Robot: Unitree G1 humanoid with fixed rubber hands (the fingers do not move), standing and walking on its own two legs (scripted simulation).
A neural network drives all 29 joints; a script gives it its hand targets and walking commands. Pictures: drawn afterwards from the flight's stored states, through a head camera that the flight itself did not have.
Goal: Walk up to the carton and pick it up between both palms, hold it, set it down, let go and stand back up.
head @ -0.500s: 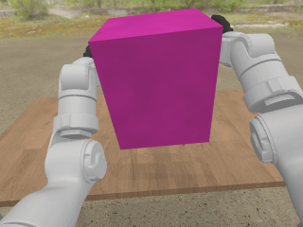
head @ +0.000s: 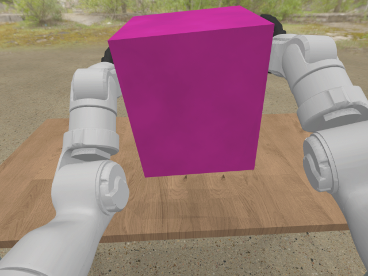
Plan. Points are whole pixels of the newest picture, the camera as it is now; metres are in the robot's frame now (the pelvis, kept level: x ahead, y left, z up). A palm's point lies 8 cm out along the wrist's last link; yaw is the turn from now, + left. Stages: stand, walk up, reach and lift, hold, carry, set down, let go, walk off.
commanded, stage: hold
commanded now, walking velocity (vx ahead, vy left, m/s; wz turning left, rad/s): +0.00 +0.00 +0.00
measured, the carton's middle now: (192, 91) +0.35 +0.00 +0.32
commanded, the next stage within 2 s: none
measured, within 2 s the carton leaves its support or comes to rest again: neither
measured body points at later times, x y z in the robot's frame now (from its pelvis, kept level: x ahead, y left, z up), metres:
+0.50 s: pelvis +0.00 +0.00 +0.00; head -0.09 +0.02 +0.44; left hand +0.39 +0.15 +0.34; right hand +0.38 -0.15 +0.39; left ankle +0.02 +0.14 -0.75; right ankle -0.03 -0.12 -0.75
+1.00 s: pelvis +0.00 +0.00 +0.00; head -0.10 +0.02 +0.44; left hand +0.39 +0.15 +0.34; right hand +0.37 -0.15 +0.39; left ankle +0.02 +0.14 -0.75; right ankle -0.03 -0.12 -0.75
